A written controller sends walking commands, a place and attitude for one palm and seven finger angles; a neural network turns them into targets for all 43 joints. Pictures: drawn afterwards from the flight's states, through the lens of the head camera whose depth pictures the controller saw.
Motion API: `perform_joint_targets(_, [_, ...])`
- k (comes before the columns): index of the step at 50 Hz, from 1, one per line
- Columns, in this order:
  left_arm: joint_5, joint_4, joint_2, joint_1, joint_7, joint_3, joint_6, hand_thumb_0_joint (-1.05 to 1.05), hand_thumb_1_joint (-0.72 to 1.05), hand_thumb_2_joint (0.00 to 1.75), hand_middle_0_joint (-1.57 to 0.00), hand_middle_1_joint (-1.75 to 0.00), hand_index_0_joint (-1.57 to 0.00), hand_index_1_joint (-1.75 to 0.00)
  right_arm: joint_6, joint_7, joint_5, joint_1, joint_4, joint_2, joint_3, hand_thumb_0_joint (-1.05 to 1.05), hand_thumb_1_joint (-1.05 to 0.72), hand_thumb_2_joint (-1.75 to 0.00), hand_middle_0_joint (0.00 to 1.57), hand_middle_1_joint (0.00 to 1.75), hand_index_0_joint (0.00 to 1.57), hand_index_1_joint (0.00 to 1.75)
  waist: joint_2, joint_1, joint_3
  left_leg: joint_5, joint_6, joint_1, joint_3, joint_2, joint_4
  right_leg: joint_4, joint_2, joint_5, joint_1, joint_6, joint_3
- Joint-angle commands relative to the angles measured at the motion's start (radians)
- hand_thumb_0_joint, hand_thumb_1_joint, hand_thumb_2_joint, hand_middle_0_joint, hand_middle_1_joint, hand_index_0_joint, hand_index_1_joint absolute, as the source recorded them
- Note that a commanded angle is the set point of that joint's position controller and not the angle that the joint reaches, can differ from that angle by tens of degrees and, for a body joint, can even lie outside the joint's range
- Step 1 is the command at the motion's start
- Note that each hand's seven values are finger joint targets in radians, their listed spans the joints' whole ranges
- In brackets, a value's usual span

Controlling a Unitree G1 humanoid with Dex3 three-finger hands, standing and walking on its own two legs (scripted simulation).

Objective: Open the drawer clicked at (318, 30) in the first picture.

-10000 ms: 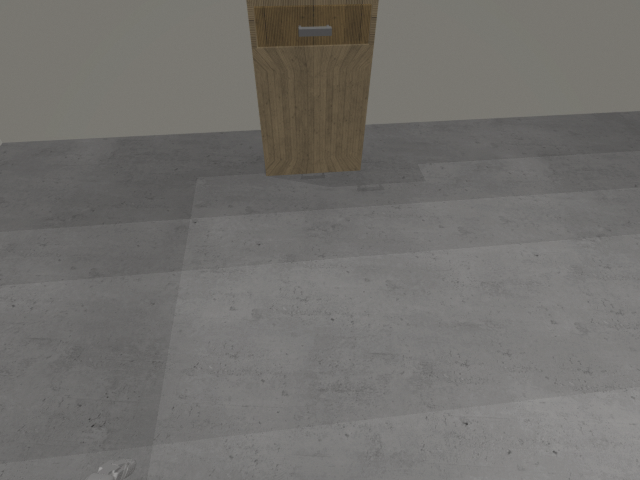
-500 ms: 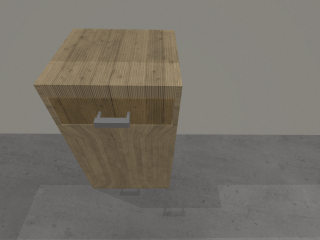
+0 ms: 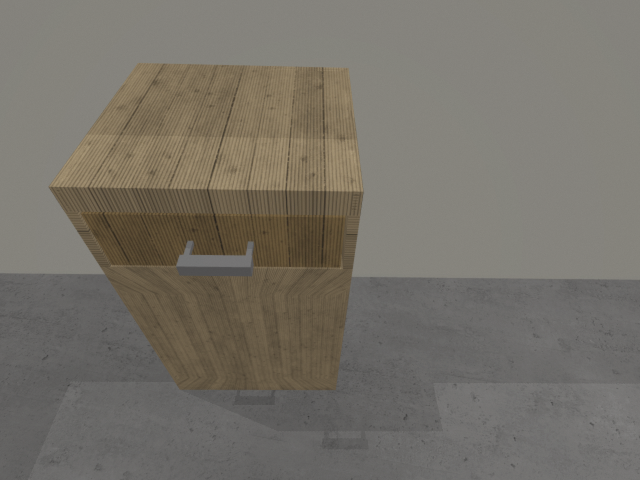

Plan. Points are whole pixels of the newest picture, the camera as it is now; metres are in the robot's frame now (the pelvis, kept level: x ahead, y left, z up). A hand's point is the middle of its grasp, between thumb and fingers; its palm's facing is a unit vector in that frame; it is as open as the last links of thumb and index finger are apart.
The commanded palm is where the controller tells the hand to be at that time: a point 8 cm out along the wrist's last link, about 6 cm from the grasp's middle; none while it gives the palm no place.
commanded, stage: come to a stop and stand still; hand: left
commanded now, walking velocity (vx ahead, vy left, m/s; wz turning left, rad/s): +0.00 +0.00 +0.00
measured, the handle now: (218, 255) +0.48 +0.21 -0.06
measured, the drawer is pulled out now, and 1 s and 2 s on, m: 0.00 0.00 0.00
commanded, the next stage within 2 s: look again from close up in 0.64 s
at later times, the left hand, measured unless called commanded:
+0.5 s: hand out of the picture +0.02 +0.16 -0.17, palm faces +0.01 -0.98 -0.19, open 7.3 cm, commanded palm none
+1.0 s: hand out of the picture +0.00 +0.15 -0.17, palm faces +0.04 -0.98 -0.18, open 7.3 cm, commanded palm none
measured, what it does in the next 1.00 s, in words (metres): stands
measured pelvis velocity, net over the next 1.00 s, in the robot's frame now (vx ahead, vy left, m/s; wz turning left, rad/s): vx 0.02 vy -0.02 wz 0.01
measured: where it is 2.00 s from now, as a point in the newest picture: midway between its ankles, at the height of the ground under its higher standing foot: outside the picture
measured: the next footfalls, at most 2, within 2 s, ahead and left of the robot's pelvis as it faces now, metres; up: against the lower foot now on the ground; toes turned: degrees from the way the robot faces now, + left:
none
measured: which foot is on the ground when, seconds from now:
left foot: down 0.00-1.00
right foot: down 0.00-1.00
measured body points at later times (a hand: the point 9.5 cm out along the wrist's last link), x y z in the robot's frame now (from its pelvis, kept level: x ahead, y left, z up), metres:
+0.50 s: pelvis +0.02 -0.01 +0.00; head +0.02 -0.01 +0.45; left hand +0.02 +0.21 -0.16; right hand +0.03 -0.24 -0.16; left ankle +0.01 +0.13 -0.74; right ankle -0.04 -0.13 -0.74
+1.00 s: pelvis +0.02 -0.02 +0.00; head +0.02 -0.02 +0.45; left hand +0.00 +0.20 -0.16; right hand +0.03 -0.24 -0.16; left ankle +0.01 +0.13 -0.74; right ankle -0.04 -0.13 -0.74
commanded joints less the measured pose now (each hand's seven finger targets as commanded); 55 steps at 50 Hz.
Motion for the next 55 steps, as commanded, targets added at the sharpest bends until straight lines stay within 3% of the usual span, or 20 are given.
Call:
perform_joint_targets(1, [0.0,-0.027,0.114,0.065,0.008,0.027,-0.016,0.0,0.9,0.9,-0.2,-0.3,-0.2,-0.3,-0.016,-0.002,0.002,0.05,-0.025,-0.113,-0.024,0.0,-0.9,-0.9,0.2,0.3,0.2,0.3,0.005,0.0,0.01,0.22,0.034,0.072,-0.06,0.075,-0.061,-0.084,-0.068,0.26,-0.061,-0.041,0.054])
perform_joint_targets(11, [-0.001,-0.025,0.117,0.05,0.008,0.029,-0.012,0.0,0.9,0.9,-0.2,-0.3,-0.2,-0.3,-0.012,-0.004,0.002,0.049,-0.004,-0.11,-0.019,0.0,-0.9,-0.9,0.2,0.3,0.2,0.3,0.005,0.002,0.034,0.207,0.031,0.068,-0.059,0.074,-0.081,-0.099,-0.065,0.248,-0.043,-0.041,0.047])
perform_joint_targets(24, [-0.004,-0.011,0.113,0.07,0.011,0.03,-0.017,0.0,0.9,0.9,-0.2,-0.3,-0.2,-0.3,-0.012,-0.009,0.003,0.073,0.02,-0.1,-0.018,0.0,-0.9,-0.9,0.2,0.3,0.2,0.3,-0.008,0.001,0.01,0.252,0.025,0.107,-0.045,0.077,-0.073,-0.106,-0.071,0.347,-0.012,-0.047,0.047])
perform_joint_targets(30, [-0.003,-0.005,0.107,0.075,0.011,0.029,-0.014,0.0,0.9,0.9,-0.2,-0.3,-0.2,-0.3,-0.01,-0.011,0.004,0.085,0.027,-0.091,-0.016,0.0,-0.9,-0.9,0.2,0.3,0.2,0.3,-0.001,0.001,0.051,0.216,0.026,0.087,-0.05,0.075,-0.089,-0.12,-0.066,0.295,-0.023,-0.047,0.044])
perform_joint_targets(55, [-0.004,0.01,0.09,0.097,0.012,0.027,-0.016,0.0,0.9,0.9,-0.2,-0.3,-0.2,-0.3,-0.009,-0.015,0.004,0.102,0.034,-0.081,-0.016,0.0,-0.9,-0.9,0.2,0.3,0.2,0.3,-0.007,0.0,0.059,0.188,0.022,0.095,-0.057,0.074,-0.103,-0.147,-0.063,0.256,-0.033,-0.047,0.044])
